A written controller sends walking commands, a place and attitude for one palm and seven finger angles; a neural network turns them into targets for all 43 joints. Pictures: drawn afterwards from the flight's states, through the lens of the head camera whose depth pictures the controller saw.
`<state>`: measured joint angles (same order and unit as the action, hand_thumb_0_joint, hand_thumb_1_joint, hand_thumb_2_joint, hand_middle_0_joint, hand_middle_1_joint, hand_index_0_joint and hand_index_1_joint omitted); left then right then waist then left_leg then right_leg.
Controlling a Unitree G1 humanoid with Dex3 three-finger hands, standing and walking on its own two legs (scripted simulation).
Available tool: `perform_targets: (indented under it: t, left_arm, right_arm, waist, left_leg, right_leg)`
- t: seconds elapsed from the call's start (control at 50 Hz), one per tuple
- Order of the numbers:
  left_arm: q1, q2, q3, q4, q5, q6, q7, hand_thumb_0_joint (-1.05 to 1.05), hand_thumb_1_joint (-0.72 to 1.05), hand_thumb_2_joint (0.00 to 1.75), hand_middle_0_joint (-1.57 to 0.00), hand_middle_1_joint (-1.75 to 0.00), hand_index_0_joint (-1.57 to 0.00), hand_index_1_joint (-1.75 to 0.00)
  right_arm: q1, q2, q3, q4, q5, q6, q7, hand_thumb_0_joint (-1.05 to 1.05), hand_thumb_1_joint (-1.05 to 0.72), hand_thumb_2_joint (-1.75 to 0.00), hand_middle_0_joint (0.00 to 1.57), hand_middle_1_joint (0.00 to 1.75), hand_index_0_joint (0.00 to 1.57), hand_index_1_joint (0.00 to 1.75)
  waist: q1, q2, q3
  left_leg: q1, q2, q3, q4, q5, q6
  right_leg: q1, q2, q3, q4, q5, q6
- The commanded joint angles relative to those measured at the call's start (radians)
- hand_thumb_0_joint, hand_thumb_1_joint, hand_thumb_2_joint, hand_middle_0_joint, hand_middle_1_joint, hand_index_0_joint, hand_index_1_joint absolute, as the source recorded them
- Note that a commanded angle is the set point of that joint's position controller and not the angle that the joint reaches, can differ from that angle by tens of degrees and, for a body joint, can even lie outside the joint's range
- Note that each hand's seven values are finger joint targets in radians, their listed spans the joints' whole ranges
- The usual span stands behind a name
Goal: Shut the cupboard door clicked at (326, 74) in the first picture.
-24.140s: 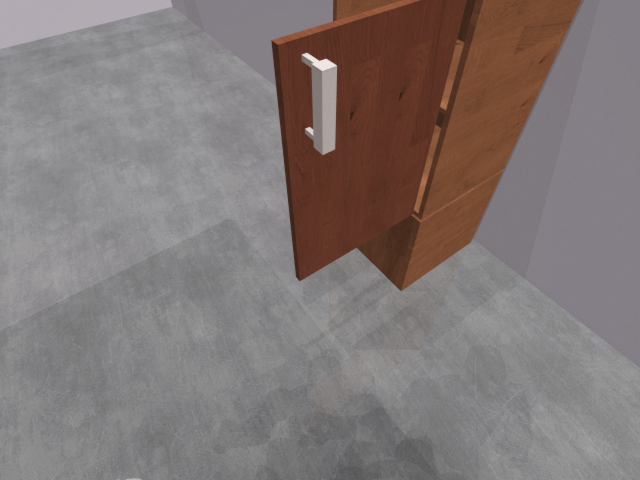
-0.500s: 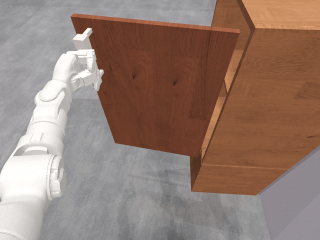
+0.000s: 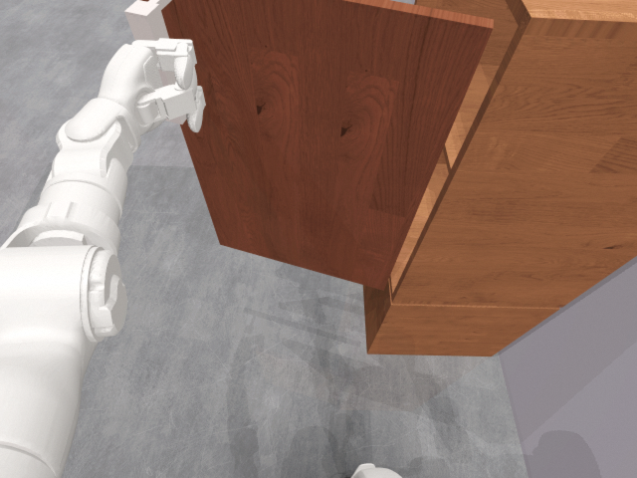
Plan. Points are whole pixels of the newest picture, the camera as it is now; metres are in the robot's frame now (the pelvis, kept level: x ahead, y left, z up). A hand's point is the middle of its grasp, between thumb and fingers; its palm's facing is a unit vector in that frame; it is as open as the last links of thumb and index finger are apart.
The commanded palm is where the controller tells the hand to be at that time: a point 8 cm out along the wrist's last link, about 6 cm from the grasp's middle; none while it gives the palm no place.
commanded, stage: push the door shut along its arc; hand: left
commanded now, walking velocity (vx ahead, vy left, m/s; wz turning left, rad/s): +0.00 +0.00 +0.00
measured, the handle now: (170, 59) +0.60 +0.14 +0.17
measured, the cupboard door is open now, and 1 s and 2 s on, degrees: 74 63 63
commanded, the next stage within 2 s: pull the fist back off the door in 0.72 s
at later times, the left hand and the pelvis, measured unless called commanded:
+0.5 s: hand (251, 63) +0.57 +0.03 +0.19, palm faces -0.44 -0.90 +0.00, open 3.0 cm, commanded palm +0.58 +0.09 +0.18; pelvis +0.02 -0.01 -0.01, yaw -2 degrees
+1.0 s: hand (271, 48) +0.59 +0.01 +0.19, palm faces -0.06 -1.00 +0.01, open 3.1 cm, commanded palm +0.58 +0.05 +0.18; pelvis +0.01 -0.02 -0.01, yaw +0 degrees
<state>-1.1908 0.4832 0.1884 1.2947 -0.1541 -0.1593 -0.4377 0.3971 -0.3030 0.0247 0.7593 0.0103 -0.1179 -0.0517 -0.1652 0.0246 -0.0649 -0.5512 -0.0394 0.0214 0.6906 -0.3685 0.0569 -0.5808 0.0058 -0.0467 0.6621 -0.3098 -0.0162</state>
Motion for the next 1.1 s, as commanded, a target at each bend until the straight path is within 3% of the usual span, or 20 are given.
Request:
perform_targets:
  t: [0.0, 0.1, 0.28, 0.3, 0.36, 0.42, 0.52, 0.54, 0.62, 0.68, 0.7, 0.74, 0.8, 0.82, 0.84, 0.86, 0.9, 0.92, 0.96, 1.08]
  left_arm:
    - [-0.655, 0.101, -0.002, -0.226, -0.008, -0.058, -0.012, 0.0, 0.9, 0.9, -1.3, -1.5, -1.3, -1.5]
    - [-0.697, 0.084, -0.011, -0.188, -0.001, -0.05, -0.015, 0.0, 0.9, 0.9, -1.3, -1.5, -1.3, -1.5]
    - [-0.733, 0.213, 0.085, -0.123, 0.041, -0.047, 0.009, 0.0, 0.9, 0.9, -1.3, -1.5, -1.3, -1.5]
    - [-0.728, 0.27, 0.126, -0.113, 0.053, -0.049, 0.014, 0.0, 0.9, 0.9, -1.3, -1.5, -1.3, -1.5]
    - [-0.715, 0.271, 0.12, -0.12, 0.07, -0.059, 0.007, 0.0, 0.9, 0.9, -1.3, -1.5, -1.3, -1.5]
    - [-0.721, 0.26, 0.105, -0.106, 0.07, -0.048, -0.007, 0.0, 0.9, 0.9, -1.3, -1.5, -1.3, -1.5]
    - [-0.791, 0.219, 0.064, -0.103, 0.064, -0.033, -0.027, 0.0, 0.9, 0.9, -1.3, -1.5, -1.3, -1.5]
    - [-0.811, 0.191, 0.05, -0.117, 0.049, -0.037, -0.03, 0.0, 0.9, 0.9, -1.3, -1.5, -1.3, -1.5]
    - [-0.839, 0.17, 0.027, -0.071, 0.052, -0.022, -0.036, 0.0, 0.9, 0.9, -1.3, -1.5, -1.3, -1.5]
    - [-0.871, 0.105, -0.014, -0.088, 0.041, -0.023, -0.037, 0.0, 0.9, 0.9, -1.3, -1.5, -1.3, -1.5]
    - [-0.885, 0.119, -0.007, -0.093, 0.04, -0.025, -0.036, 0.0, 0.9, 0.9, -1.3, -1.5, -1.3, -1.5]
    - [-0.903, 0.038, -0.049, -0.113, 0.024, -0.029, -0.037, 0.0, 0.9, 0.9, -1.3, -1.5, -1.3, -1.5]
    - [-0.907, 0.018, -0.063, -0.096, 0.021, -0.016, -0.04, 0.0, 0.9, 0.9, -1.3, -1.5, -1.3, -1.5]
    - [-0.963, 0.114, 0.208, -0.094, -0.062, 0.026, 0.19, 0.0, 0.9, 0.9, -1.3, -1.5, -1.3, -1.5]
    - [-0.929, 0.102, 0.179, -0.095, -0.027, 0.038, 0.305, 0.0, 0.9, 0.9, -1.3, -1.5, -1.3, -1.5]
    - [-0.925, 0.071, 0.182, -0.096, 0.009, 0.033, 0.399, 0.0, 0.9, 0.9, -1.3, -1.5, -1.3, -1.5]
    - [-0.913, 0.0, 0.131, -0.177, 0.116, -0.028, 0.561, 0.0, 0.9, 0.9, -1.3, -1.5, -1.3, -1.5]
    - [-0.873, 0.009, 0.108, -0.165, 0.176, -0.06, 0.597, 0.0, 0.9, 0.9, -1.3, -1.5, -1.3, -1.5]
    - [-0.826, -0.018, 0.054, -0.134, 0.229, -0.094, 0.587, 0.0, 0.9, 0.9, -1.3, -1.5, -1.3, -1.5]
    - [-0.825, 0.12, 0.149, -0.091, 0.174, -0.057, 0.472, 0.0, 0.9, 0.9, -1.3, -1.5, -1.3, -1.5]
  right_arm:
    - [0.153, -0.182, -0.066, -0.047, 0.0, -0.022, -0.015, 0.0, -0.9, -0.9, 0.2, 0.3, 0.2, 0.3]
    - [0.173, -0.184, -0.068, -0.037, -0.005, -0.009, -0.016, 0.0, -0.9, -0.9, 0.2, 0.3, 0.2, 0.3]
    - [0.221, -0.19, -0.065, -0.055, -0.013, 0.026, -0.012, 0.0, -0.9, -0.9, 0.2, 0.3, 0.2, 0.3]
    - [0.23, -0.193, -0.068, -0.058, -0.015, 0.032, -0.013, 0.0, -0.9, -0.9, 0.2, 0.3, 0.2, 0.3]
    - [0.24, -0.193, -0.066, -0.078, -0.014, 0.051, -0.012, 0.0, -0.9, -0.9, 0.2, 0.3, 0.2, 0.3]
    - [0.246, -0.192, -0.072, -0.076, -0.013, 0.064, -0.012, 0.0, -0.9, -0.9, 0.2, 0.3, 0.2, 0.3]
    - [0.258, -0.19, -0.074, -0.052, -0.016, 0.076, -0.017, 0.0, -0.9, -0.9, 0.2, 0.3, 0.2, 0.3]
    - [0.262, -0.189, -0.074, -0.047, -0.013, 0.077, -0.019, 0.0, -0.9, -0.9, 0.2, 0.3, 0.2, 0.3]
    - [0.257, -0.191, -0.072, -0.017, -0.018, 0.074, -0.02, 0.0, -0.9, -0.9, 0.2, 0.3, 0.2, 0.3]
    - [0.251, -0.193, -0.074, 0.002, -0.019, 0.071, -0.021, 0.0, -0.9, -0.9, 0.2, 0.3, 0.2, 0.3]
    - [0.253, -0.193, -0.075, 0.007, -0.021, 0.068, -0.02, 0.0, -0.9, -0.9, 0.2, 0.3, 0.2, 0.3]
    - [0.244, -0.188, -0.076, 0.017, -0.018, 0.061, -0.022, 0.0, -0.9, -0.9, 0.2, 0.3, 0.2, 0.3]
    - [0.231, -0.191, -0.076, 0.031, -0.022, 0.052, -0.025, 0.0, -0.9, -0.9, 0.2, 0.3, 0.2, 0.3]
    - [0.255, -0.145, -0.055, -0.021, -0.014, 0.035, -0.004, 0.0, -0.9, -0.9, 0.2, 0.3, 0.2, 0.3]
    - [0.277, -0.145, -0.052, -0.014, -0.02, 0.032, 0.018, 0.0, -0.9, -0.9, 0.2, 0.3, 0.2, 0.3]
    - [0.301, -0.141, -0.057, -0.02, -0.037, 0.03, 0.042, 0.0, -0.9, -0.9, 0.2, 0.3, 0.2, 0.3]
    - [0.316, -0.129, -0.067, -0.028, -0.074, 0.028, 0.097, 0.0, -0.9, -0.9, 0.2, 0.3, 0.2, 0.3]
    - [0.329, -0.133, -0.073, -0.029, -0.084, 0.035, 0.117, 0.0, -0.9, -0.9, 0.2, 0.3, 0.2, 0.3]
    - [0.341, -0.143, -0.083, -0.035, -0.084, 0.053, 0.135, 0.0, -0.9, -0.9, 0.2, 0.3, 0.2, 0.3]
    - [0.325, -0.16, -0.073, -0.08, -0.049, 0.088, 0.101, 0.0, -0.9, -0.9, 0.2, 0.3, 0.2, 0.3]
  waist:
    - [-0.084, 0.073, -0.416]
    - [-0.103, 0.071, -0.424]
    - [-0.104, 0.056, -0.47]
    - [-0.099, 0.027, -0.479]
    - [-0.084, 0.058, -0.522]
    - [-0.103, 0.009, -0.492]
    - [-0.13, 0.041, -0.486]
    - [-0.131, 0.082, -0.503]
    - [-0.156, 0.056, -0.454]
    - [-0.167, 0.1, -0.477]
    - [-0.164, 0.102, -0.483]
    - [-0.173, 0.138, -0.5]
    - [-0.179, 0.097, -0.486]
    - [-0.15, 0.16, -0.48]
    - [-0.142, 0.154, -0.503]
    - [-0.159, 0.084, -0.505]
    - [-0.155, 0.104, -0.519]
    - [-0.148, 0.098, -0.54]
    - [-0.145, 0.085, -0.566]
    - [-0.115, 0.008, -0.551]
  left_leg:
    - [0.398, 0.048, -0.104, -0.022, 0.44, -0.03]
    - [0.401, 0.05, -0.111, -0.004, 0.462, -0.03]
    - [0.331, 0.041, -0.092, 0.027, 0.493, -0.023]
    - [0.302, 0.041, -0.086, 0.032, 0.484, -0.02]
    - [0.316, 0.038, -0.08, 0.037, 0.537, -0.023]
    - [0.268, 0.035, -0.057, 0.04, 0.469, -0.011]
    - [0.269, 0.028, -0.05, 0.049, 0.462, -0.007]
    - [0.309, 0.028, -0.052, 0.056, 0.511, -0.009]
    - [0.277, 0.026, -0.051, 0.065, 0.439, -0.004]
    - [0.339, 0.029, -0.059, 0.078, 0.485, -0.006]
    - [0.336, 0.028, -0.06, 0.079, 0.481, -0.007]
    - [0.389, 0.026, -0.06, 0.087, 0.534, -0.004]
    - [0.362, 0.024, -0.059, 0.086, 0.47, -0.003]
    - [0.218, 0.043, -0.081, 0.083, 0.463, -0.029]
    - [0.217, 0.049, -0.1, 0.061, 0.475, -0.039]
    - [0.211, 0.053, -0.113, 0.063, 0.518, -0.039]
    - [0.226, 0.046, -0.106, 0.087, 0.57, -0.038]
    - [0.234, 0.045, -0.107, 0.088, 0.583, -0.041]
    - [0.277, 0.044, -0.105, 0.076, 0.616, -0.042]
    - [0.166, 0.024, -0.05, 0.0, 0.391, -0.021]
  right_leg:
    - [-0.048, 0.024, 0.012, -0.048, 0.289, -0.019]
    - [-0.083, 0.03, 0.005, -0.034, 0.291, -0.019]
    - [-0.036, 0.037, 0.014, -0.009, 0.366, -0.018]
    - [-0.004, 0.036, 0.019, -0.006, 0.386, -0.017]
    - [0.015, 0.042, 0.021, 0.008, 0.432, -0.019]
    - [0.038, 0.042, 0.03, -0.014, 0.444, -0.01]
    - [0.022, 0.046, 0.026, -0.017, 0.462, -0.01]
    - [0.01, 0.048, 0.016, -0.002, 0.481, -0.017]
    - [-0.035, 0.051, 0.018, -0.018, 0.424, -0.01]
    - [-0.091, 0.055, 0.007, -0.005, 0.415, -0.012]
    - [-0.087, 0.056, 0.006, -0.002, 0.412, -0.014]
    - [-0.12, 0.06, -0.006, 0.017, 0.423, -0.018]
    - [-0.129, 0.059, -0.005, 0.007, 0.387, -0.013]
    - [-0.032, 0.042, 0.041, -0.033, 0.421, -0.006]
    - [-0.012, 0.043, 0.035, -0.016, 0.42, 0.003]
    - [-0.021, 0.045, 0.03, -0.011, 0.434, 0.014]
    - [-0.055, 0.041, 0.027, -0.004, 0.444, 0.021]
    - [-0.054, 0.04, 0.026, 0.01, 0.435, 0.019]
    - [-0.046, 0.043, 0.028, 0.013, 0.444, 0.014]
    - [0.171, 0.036, 0.055, -0.045, 0.476, 0.01]
